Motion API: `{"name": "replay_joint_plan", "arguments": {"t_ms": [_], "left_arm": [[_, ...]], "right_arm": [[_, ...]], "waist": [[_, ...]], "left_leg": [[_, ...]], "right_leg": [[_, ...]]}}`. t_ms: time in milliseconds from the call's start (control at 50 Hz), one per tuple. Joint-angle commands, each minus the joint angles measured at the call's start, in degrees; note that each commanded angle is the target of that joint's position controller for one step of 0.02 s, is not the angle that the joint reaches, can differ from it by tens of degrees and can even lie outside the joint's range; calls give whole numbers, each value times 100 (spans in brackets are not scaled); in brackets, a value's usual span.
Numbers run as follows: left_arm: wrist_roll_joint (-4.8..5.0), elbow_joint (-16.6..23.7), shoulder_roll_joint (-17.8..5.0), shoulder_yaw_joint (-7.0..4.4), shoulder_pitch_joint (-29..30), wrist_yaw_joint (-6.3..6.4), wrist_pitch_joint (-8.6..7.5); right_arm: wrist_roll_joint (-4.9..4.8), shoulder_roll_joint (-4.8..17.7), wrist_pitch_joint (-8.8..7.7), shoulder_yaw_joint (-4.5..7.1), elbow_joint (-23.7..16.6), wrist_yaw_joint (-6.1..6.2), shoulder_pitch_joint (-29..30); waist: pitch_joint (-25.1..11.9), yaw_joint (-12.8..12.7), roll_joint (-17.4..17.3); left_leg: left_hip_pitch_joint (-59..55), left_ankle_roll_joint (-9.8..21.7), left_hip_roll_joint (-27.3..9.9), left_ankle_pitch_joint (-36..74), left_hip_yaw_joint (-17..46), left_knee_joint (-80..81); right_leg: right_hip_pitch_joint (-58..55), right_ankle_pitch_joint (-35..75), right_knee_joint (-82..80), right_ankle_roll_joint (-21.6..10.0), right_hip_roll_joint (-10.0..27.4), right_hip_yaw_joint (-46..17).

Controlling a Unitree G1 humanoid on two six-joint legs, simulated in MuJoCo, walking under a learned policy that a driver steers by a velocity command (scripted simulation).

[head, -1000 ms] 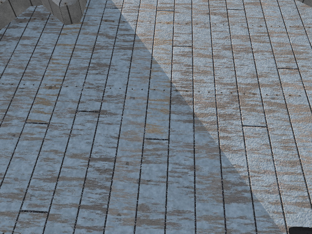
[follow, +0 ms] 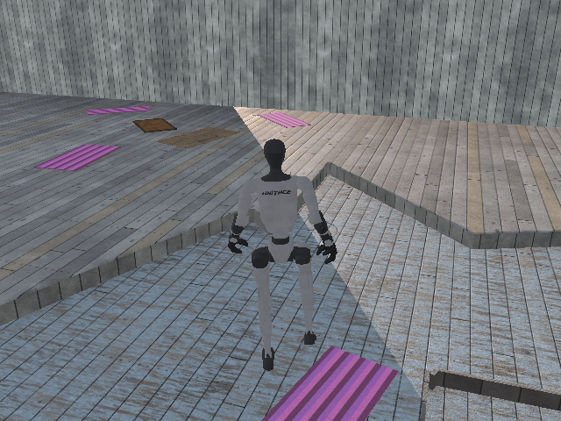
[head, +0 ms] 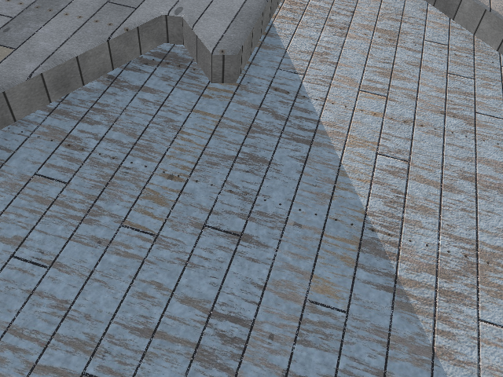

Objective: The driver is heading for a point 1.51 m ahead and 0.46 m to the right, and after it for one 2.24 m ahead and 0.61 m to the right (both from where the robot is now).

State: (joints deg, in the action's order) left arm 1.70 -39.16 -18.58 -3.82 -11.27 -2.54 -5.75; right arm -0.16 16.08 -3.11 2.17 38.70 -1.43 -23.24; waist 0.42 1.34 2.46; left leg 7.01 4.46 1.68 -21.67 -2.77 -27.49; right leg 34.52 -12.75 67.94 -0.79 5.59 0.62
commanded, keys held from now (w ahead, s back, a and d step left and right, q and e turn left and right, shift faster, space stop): w+e+shift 0.76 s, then w+shift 0.12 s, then w+q+shift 0.12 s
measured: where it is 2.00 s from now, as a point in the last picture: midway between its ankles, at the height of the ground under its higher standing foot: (358, 115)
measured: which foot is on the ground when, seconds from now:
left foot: down 0.00-0.30, up 0.32-0.68, down 0.70-1.00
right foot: up 0.00-0.26, down 0.28-0.70, up 0.72-1.00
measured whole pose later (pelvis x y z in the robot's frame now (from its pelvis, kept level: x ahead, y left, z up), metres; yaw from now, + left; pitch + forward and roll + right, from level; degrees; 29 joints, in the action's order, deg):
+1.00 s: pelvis +0.76 -0.10 +0.00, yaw -41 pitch +0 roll +3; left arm 0.8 -33.1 -17.1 -1.1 -4.3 -1.9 -3.7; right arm -1.0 17.0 -5.4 4.1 47.3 -0.3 -32.9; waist 0.4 6.7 2.5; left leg -0.9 -0.5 1.6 -18.3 -0.5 -17.6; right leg 43.9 -7.3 57.0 -2.1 5.0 -3.7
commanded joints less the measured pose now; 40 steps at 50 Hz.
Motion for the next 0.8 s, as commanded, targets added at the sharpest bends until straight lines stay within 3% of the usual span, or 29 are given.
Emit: {"name": "replay_joint_plan", "arguments": {"t_ms": [20, 80, 140, 220, 240, 260, 280, 300, 320, 340, 360, 380, 400, 420, 440, 460, 500, 540, 560, 620, 640, 660, 680, 700, 720, 740, 760, 780, 800], "left_arm": [[26, 299, -416, -17, 472, -66, 37], [103, 405, -262, 73, 951, -73, 35], [99, 446, -135, 129, 1291, -223, -66], [172, 479, -320, 20, 1090, -328, -86], [190, 442, -435, -32, 689, -313, -20], [211, 259, -698, -159, -191, -277, 78], [186, -136, -1050, -302, -1524, -235, 146], [145, -627, -1029, -266, -3592, -154, 60], [-84, -761, -705, -86, -3321, -112, 33], [-267, -457, -726, -153, -2566, 6, 40], [-233, -256, -583, -165, -2378, 119, 13], [-102, -191, -397, -102, -1802, 128, 27], [-106, 13, -366, -74, -1078, 156, -15], [-188, 153, -375, -80, -718, 158, -35], [-224, 252, -429, -81, -462, 172, -10], [-179, 287, -530, -126, -328, 198, -8], [-16, 282, -446, -91, -394, 263, -34], [124, 192, -574, -154, -574, 354, 27], [164, 108, -570, -166, -769, 361, 63], [221, -60, -470, -158, -1072, 386, 187], [235, -111, -330, -129, -1234, 366, 229], [173, -120, -371, -151, -1154, 361, 268], [96, -34, -333, -123, -949, 316, 262], [8, 99, -37, -28, -814, 256, 237], [61, 322, 666, 194, -1479, 217, 190], [304, 490, 302, 242, -1531, 263, 177], [264, 439, -171, 130, -938, 315, 238], [75, 480, -312, 98, -479, 299, 259], [-66, 582, -216, 105, -77, 269, 240]], "right_arm": [[111, 840, -209, 165, -322, 117, 132], [171, 792, -315, 122, -128, 210, 3], [117, 791, -400, 89, 152, 300, -217], [154, 1188, -203, 161, 385, 519, -432], [185, 1318, -121, 212, 380, 614, -364], [264, 1400, -46, 253, 326, 678, -120], [306, 1405, -25, 261, 25, 764, 303], [426, 1598, -8, 298, -387, 817, 1609], [383, -34, -135, -87, -561, 589, 736], [-123, 177, -483, -206, -882, 325, 839], [-252, 615, -619, -108, -1014, 211, 1235], [-188, 553, -712, -150, -1055, 124, 1228], [-61, 448, -699, -189, -953, 75, 1146], [79, 443, -634, -212, -913, 78, 1255], [114, 446, -550, -181, -916, 111, 912], [112, 627, -493, -146, -842, 167, 855], [190, 476, -444, -213, -1068, 245, 1444], [241, 202, -456, -294, -1291, 268, 2122], [173, 168, -461, -273, -1356, 267, 2374], [-148, 406, -466, -82, -1374, 280, 2450], [-170, 463, -493, -28, -1386, 270, 2574], [-237, 565, -530, 73, -1350, 265, 2305], [-245, 773, -571, 218, -1235, 267, 1747], [-226, 1029, -604, 355, -1065, 271, 604], [12, 1503, -532, 445, -885, 256, -309], [17, 1469, -478, 471, -764, 148, -246], [-4, 965, -430, 398, -891, 179, 107], [14, 795, -369, 352, -739, 204, 91], [79, 720, -339, 322, -581, 190, 25]], "waist": [[620, 112, -670], [955, 241, -596], [954, 311, -517], [295, 16, -1126], [63, -286, -1339], [-334, -808, -1437], [-715, -1391, -1173], [-613, -2643, -447], [-1239, -1303, 1644], [-2240, -1170, 1021], [-1613, -1085, 125], [-557, -420, -1330], [130, 48, -1502], [616, 161, -1210], [490, 457, -873], [516, 497, -781], [736, 249, -838], [664, -177, -411], [501, -409, -297], [169, -598, 185], [155, -672, 159], [10, -447, 435], [-343, -49, 406], [-1153, 533, 266], [-2305, 399, -1723], [-2200, 310, -2748], [-1174, 494, -1745], [-581, 564, -898], [-150, 566, -351]], "left_leg": [[-521, 613, -1360, 899, 1131, 1979], [-9, 123, -1004, 1816, -68, 2381], [-139, -328, -936, 3101, -637, 2630], [-1581, -696, -1153, 7899, -884, 1345], [-1760, -738, -1277, 9162, -895, 630], [-1669, -761, -1339, 9988, -845, -508], [-1139, -921, -1198, 11396, -911, -2122], [120, -1228, -574, 9024, -997, -5537], [4231, -1319, 385, -1846, 452, -8223], [4576, -937, 449, -1108, 1558, -8137], [4517, -637, 230, -478, 1768, -7208], [4148, -360, -19, -36, 1638, -6226], [3591, -251, -114, 207, 1515, -5514], [3043, -261, -201, 113, 1428, -5208], [2901, -333, -286, 212, 1398, -4929], [2648, -423, -440, 202, 1340, -4422], [2263, -679, -513, 658, 1020, -3156], [1361, -841, -317, 1770, 754, -1681], [965, -949, -142, 2297, 689, -1253], [810, -1120, 15, 2379, 1011, -339], [862, -1051, 39, 2153, 969, -38], [591, -937, -6, 1930, 1056, 45], [40, -755, -37, 1647, 950, 136], [-1526, -387, -736, 1165, 1419, -242], [-3643, 536, -2307, -821, 4193, 336], [-3554, 809, -2867, -3089, 6130, 1046], [-2810, 580, -2519, -2934, 5332, 1112], [-2150, 391, -2184, -1780, 4186, 1065], [-1545, 322, -1834, -798, 3369, 1124]], "right_leg": [[1661, 1156, -302, 47, 255, -195], [1219, 2089, -1524, 76, -261, -137], [468, 2792, -2729, -89, -548, 383], [-321, 2284, -3290, -459, -1326, 1099], [-731, 1944, -3209, -546, -1464, 1207], [-1540, 1602, -2983, -674, -1525, 1194], [-2604, 1525, -2967, -864, -1755, 1127], [-3711, 2222, -3965, -1268, -1414, 352], [-7006, 1083, -2314, -2343, -25, -2080], [-6671, -1763, -4012, -2666, 445, -4534], [-6037, -2600, -5055, -2346, 657, -5128], [-4551, -2654, -5510, -2124, 696, -5092], [-2999, -2510, -5733, -2135, 425, -4740], [-1794, -1229, -5612, -2136, -95, -3963], [-1507, -1422, -5876, -2177, -196, -3835], [-967, -1350, -5965, -2158, -268, -3737], [-199, -739, -5931, -1992, -545, -3083], [240, -587, -5791, -1639, -947, -2450], [210, -687, -5622, -1471, -1020, -2415], [-957, -1175, -4963, -1201, -895, -2825], [-1411, -951, -4704, -1092, -894, -2835], [-1675, -721, -4248, -998, -756, -3004], [-1853, 180, -3556, -854, -846, -2828], [-1242, 268, -1882, -637, -921, -2472], [425, -2058, 244, -323, -1502, -1617], [1621, -1747, 1326, -267, -837, -1168], [2025, -1104, 1720, -191, -549, -973], [1965, -732, 1661, -190, -395, -752], [1799, -543, 1430, -231, -260, -697]]}}
Keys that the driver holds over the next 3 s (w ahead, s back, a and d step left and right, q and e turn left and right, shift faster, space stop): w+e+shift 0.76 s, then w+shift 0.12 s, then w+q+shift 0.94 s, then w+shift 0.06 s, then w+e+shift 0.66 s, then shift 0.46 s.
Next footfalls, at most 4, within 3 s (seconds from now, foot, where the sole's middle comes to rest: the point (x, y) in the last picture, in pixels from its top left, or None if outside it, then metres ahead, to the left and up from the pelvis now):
0.28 right None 0.43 -0.06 -0.77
0.70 left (221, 273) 0.81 0.05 -0.77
1.16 right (375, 245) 0.92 -0.44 -0.77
1.60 left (335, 140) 1.40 -0.38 -0.77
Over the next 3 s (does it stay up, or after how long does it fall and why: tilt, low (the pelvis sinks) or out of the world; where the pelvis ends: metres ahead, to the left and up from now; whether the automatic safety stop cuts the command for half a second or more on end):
stays up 2.28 -0.67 -0.01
